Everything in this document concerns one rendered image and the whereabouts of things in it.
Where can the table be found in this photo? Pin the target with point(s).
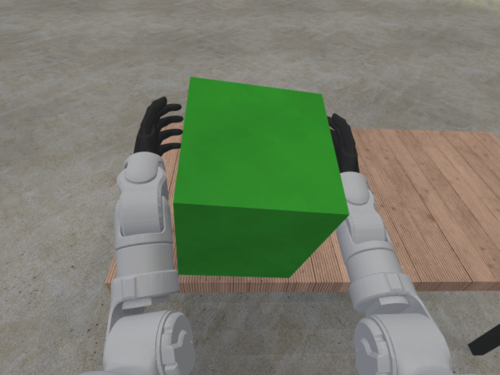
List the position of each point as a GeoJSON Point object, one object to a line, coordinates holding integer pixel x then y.
{"type": "Point", "coordinates": [438, 193]}

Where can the right robot hand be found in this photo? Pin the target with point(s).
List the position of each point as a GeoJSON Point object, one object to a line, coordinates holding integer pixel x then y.
{"type": "Point", "coordinates": [344, 144]}

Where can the robot left forearm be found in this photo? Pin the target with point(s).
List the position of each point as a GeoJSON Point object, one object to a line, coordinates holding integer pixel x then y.
{"type": "Point", "coordinates": [143, 239]}

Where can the right robot upper arm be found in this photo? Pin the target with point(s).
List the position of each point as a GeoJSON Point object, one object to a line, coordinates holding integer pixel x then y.
{"type": "Point", "coordinates": [400, 344]}

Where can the left robot hand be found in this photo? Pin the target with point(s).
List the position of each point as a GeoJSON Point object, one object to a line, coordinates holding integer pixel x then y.
{"type": "Point", "coordinates": [150, 136]}

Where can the robot right forearm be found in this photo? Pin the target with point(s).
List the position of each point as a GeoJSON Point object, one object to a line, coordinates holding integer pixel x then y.
{"type": "Point", "coordinates": [378, 285]}

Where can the left robot upper arm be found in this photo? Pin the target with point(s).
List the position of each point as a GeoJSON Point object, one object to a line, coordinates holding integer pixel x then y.
{"type": "Point", "coordinates": [154, 343]}

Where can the carton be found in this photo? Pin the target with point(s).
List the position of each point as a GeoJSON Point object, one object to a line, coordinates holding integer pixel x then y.
{"type": "Point", "coordinates": [258, 186]}

